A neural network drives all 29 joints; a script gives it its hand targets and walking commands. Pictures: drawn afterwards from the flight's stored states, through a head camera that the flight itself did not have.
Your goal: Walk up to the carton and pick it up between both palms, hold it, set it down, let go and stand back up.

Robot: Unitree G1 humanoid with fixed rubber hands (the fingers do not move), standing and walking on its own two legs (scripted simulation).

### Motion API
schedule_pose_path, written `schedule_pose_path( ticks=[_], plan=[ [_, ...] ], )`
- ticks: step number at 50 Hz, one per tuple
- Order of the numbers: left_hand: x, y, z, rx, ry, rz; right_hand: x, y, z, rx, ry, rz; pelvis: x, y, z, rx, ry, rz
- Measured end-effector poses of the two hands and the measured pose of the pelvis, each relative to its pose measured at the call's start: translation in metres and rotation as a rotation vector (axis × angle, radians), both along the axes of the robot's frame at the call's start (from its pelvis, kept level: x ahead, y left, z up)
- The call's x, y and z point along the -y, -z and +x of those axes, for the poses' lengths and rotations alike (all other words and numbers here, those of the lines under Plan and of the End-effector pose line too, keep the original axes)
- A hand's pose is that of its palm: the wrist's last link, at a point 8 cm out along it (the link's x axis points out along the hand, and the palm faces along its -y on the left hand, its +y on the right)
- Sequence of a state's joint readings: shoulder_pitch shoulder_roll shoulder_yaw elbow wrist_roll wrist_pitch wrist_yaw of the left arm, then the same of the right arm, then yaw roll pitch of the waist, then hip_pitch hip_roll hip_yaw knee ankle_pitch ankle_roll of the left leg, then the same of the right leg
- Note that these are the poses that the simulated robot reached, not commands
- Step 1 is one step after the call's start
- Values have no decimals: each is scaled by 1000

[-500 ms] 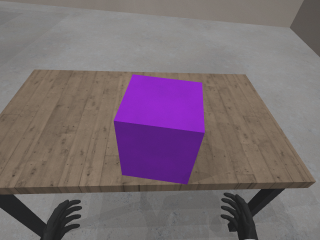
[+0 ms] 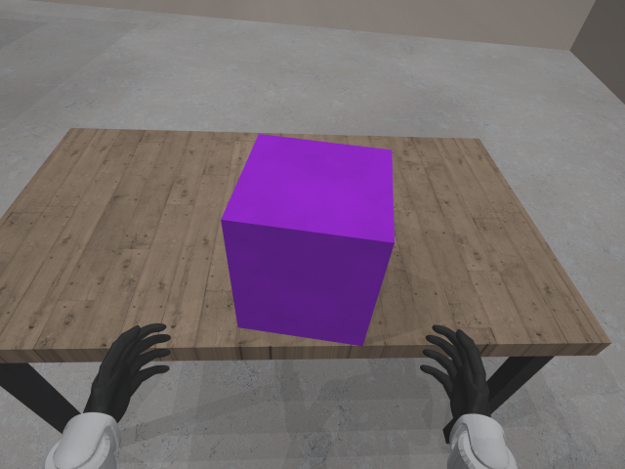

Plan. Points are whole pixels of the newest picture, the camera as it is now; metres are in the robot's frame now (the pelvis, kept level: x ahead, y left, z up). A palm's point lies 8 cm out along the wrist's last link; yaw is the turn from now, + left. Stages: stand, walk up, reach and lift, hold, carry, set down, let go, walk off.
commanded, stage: reach and lift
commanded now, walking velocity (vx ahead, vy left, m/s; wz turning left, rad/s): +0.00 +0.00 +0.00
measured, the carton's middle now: (311, 242) +0.46 +0.03 +0.03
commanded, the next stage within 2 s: none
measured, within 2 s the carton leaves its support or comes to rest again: neither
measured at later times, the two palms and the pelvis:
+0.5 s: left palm (130, 306) +0.30 +0.25 +0.06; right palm (464, 325) +0.30 -0.17 +0.06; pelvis +0.01 +0.00 +0.00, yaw -1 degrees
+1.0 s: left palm (137, 233) +0.37 +0.25 +0.11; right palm (469, 263) +0.36 -0.17 +0.11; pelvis +0.00 +0.00 +0.00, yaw -1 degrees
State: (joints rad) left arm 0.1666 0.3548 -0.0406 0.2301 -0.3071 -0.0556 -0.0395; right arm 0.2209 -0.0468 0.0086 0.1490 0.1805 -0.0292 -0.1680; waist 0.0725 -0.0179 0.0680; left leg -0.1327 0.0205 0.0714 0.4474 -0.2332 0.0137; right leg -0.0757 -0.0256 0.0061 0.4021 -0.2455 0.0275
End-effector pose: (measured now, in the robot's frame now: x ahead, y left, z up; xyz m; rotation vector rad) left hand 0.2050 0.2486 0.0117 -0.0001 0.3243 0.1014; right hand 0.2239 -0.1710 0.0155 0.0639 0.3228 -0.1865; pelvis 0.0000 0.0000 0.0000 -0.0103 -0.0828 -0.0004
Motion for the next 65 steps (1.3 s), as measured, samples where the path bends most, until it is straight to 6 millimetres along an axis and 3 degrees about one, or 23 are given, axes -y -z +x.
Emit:
schedule_pose_path(
  ticks=[33,65],
  plan=[
    [2,-65,117,20,42,0,3,-61,93,61,-33,-18,3,-4,13,-52,17,-4],
    [0,-130,202,40,27,-2,4,-120,167,68,-24,-5,4,-2,-9,-145,6,-10]
  ],
)
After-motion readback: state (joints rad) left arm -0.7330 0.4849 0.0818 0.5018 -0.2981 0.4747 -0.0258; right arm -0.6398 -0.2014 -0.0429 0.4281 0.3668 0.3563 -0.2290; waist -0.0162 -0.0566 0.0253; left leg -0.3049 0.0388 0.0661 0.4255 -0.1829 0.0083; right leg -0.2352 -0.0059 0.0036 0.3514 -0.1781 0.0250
